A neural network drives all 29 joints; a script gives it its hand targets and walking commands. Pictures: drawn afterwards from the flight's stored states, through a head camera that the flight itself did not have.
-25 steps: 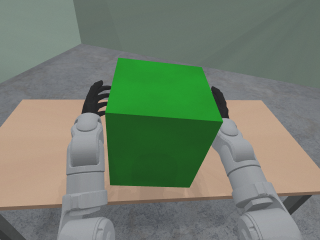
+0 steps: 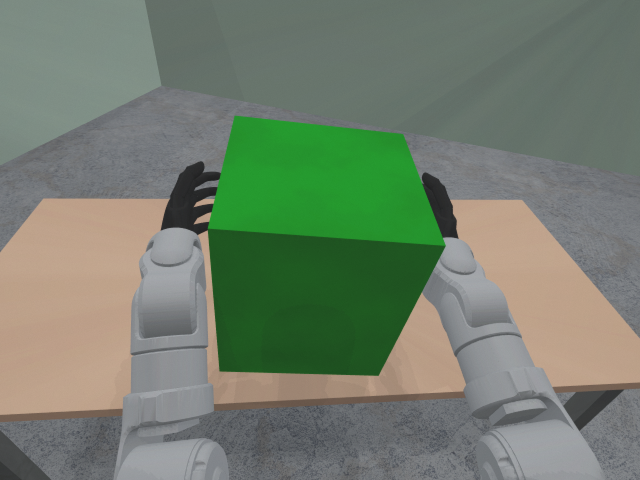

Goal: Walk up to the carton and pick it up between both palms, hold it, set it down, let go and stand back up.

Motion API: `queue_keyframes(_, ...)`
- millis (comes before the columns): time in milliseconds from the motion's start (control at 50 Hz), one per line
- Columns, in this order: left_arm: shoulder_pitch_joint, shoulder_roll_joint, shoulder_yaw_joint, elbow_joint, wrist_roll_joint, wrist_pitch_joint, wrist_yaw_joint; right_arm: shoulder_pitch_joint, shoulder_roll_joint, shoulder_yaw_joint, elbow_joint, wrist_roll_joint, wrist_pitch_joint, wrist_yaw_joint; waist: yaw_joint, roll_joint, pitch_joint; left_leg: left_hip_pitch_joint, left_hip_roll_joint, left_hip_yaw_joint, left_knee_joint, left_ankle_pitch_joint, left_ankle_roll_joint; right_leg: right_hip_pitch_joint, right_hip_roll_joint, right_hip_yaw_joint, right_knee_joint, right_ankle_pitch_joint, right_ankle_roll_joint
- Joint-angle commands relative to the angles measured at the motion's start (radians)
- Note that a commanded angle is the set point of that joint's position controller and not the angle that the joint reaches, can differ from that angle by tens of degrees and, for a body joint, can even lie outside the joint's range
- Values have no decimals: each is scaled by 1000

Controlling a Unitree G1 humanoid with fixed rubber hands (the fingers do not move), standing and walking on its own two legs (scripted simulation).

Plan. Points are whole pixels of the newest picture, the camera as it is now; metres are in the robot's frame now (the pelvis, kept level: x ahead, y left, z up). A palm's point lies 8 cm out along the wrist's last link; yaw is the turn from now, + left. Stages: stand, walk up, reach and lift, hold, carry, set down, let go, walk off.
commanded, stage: hold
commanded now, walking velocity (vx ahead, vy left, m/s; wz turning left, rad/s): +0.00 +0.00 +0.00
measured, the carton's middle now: (310, 253) +0.37 +0.01 +0.14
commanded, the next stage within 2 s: none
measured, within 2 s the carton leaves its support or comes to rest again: neither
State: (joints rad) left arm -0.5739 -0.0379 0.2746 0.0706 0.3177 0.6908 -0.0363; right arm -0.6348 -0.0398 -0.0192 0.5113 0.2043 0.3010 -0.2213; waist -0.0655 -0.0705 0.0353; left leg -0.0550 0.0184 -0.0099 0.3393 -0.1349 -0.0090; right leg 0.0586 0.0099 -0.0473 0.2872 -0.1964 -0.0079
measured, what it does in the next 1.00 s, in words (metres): stands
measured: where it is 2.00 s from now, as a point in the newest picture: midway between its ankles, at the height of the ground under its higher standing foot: outside the picture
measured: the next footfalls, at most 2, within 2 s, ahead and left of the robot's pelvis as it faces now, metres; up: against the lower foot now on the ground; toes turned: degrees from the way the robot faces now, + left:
none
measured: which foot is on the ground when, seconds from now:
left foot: down 0.00-1.00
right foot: down 0.00-1.00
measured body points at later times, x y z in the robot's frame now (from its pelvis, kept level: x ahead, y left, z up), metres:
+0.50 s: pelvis +0.00 +0.00 +0.00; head -0.04 +0.03 +0.45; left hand +0.37 +0.16 +0.19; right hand +0.37 -0.14 +0.18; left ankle +0.04 +0.12 -0.75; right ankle -0.01 -0.11 -0.75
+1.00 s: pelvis +0.00 +0.00 +0.00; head -0.05 +0.03 +0.45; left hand +0.37 +0.16 +0.19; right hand +0.37 -0.14 +0.18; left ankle +0.04 +0.12 -0.75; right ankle -0.01 -0.11 -0.75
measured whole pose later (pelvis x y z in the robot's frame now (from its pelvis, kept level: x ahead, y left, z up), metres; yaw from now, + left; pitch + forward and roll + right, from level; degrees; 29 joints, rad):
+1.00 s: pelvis +0.00 +0.00 +0.00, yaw +0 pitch -9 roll -1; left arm -0.58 -0.04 0.28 0.09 0.32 0.69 -0.04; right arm -0.64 -0.03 -0.03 0.52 0.20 0.30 -0.21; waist -0.06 -0.07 0.03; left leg -0.06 0.02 -0.01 0.34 -0.13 -0.01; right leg 0.06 0.01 -0.05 0.29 -0.19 -0.01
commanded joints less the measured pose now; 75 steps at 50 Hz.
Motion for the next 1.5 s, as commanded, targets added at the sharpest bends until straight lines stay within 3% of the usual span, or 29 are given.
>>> queue_keyframes(0,-561,-539,-508,-61,-141,-30,-119,-789,561,396,-332,66,-62,87,-10,94,-375,236,-43,25,-3,240,-3,-63,35,-23,-54,218,56)
queue_keyframes(60,-571,-533,-489,-32,-134,-22,-129,-800,554,366,-316,46,-60,93,-10,83,-348,208,-39,34,-26,172,4,-75,35,-29,-64,149,56)
queue_keyframes(120,-588,-549,-523,-31,-154,-24,-120,-817,543,348,-320,45,-63,98,-26,114,-350,216,-33,27,-17,179,-9,-101,38,-34,-64,125,47)
queue_keyframes(320,-587,-556,-528,-56,-162,-39,-110,-834,569,395,-360,65,-75,94,-11,92,-403,242,-39,22,5,245,-2,-78,39,-28,-53,213,56)
queue_keyframes(380,-578,-542,-498,-39,-142,-33,-118,-806,566,382,-322,46,-67,93,-7,70,-367,223,-38,28,-16,195,7,-79,37,-28,-60,169,58)
queue_keyframes(480,-568,-544,-505,-29,-142,-27,-118,-822,554,378,-329,55,-72,96,-8,96,-375,226,-39,28,-9,213,-1,-73,38,-29,-58,183,54)
queue_keyframes(800,-570,-541,-494,-33,-138,-26,-126,-811,562,384,-321,60,-66,88,-13,86,-358,218,-41,27,-8,222,1,-59,34,-26,-55,220,59)
queue_keyframes(860,-587,-551,-510,-42,-148,-30,-120,-839,571,388,-354,61,-73,91,-8,89,-387,222,-42,24,-3,221,1,-68,35,-29,-57,200,58)
queue_keyframes(900,-602,-558,-521,-45,-153,-35,-118,-832,568,372,-336,52,-73,94,-20,96,-379,227,-37,24,-10,199,-4,-88,37,-32,-58,165,55)
queue_keyframes(980,-594,-544,-495,3,-141,-34,-116,-833,564,358,-304,35,-67,97,-11,74,-339,207,-36,29,-28,146,10,-103,34,-29,-68,124,52)
queue_keyframes(1060,-602,-550,-506,-43,-146,-37,-118,-827,567,373,-319,49,-74,98,-13,93,-385,224,-38,28,-11,210,0,-72,37,-29,-58,179,54)
queue_keyframes(1180,-579,-547,-484,10,-133,-28,-121,-848,561,361,-313,43,-75,100,-3,78,-356,209,-39,32,-24,158,12,-88,34,-26,-68,133,53)
queue_keyframes(1260,-579,-532,-477,-13,-125,-28,-122,-808,556,365,-284,53,-67,93,-11,93,-354,219,-43,31,-15,203,1,-66,33,-27,-60,184,58)
queue_keyframes(1300,-592,-539,-492,-18,-137,-30,-122,-827,550,357,-303,50,-74,97,-18,94,-359,223,-38,29,-16,186,-4,-87,37,-34,-62,147,57)
queue_keyframes(1400,-594,-563,-524,-41,-163,-38,-114,-865,577,392,-375,64,-85,93,-11,82,-418,242,-43,26,9,240,3,-73,42,-30,-57,209,58)
queue_keyframes(1460,-571,-555,-514,-36,-152,-37,-114,-839,566,392,-362,59,-79,93,-6,80,-409,244,-40,25,4,233,0,-78,42,-31,-56,198,58)
queue_keyframes(1480,-575,-551,-514,-35,-149,-37,-114,-813,559,381,-333,55,-73,92,-18,89,-388,242,-37,23,-4,221,-2,-82,41,-30,-58,186,55)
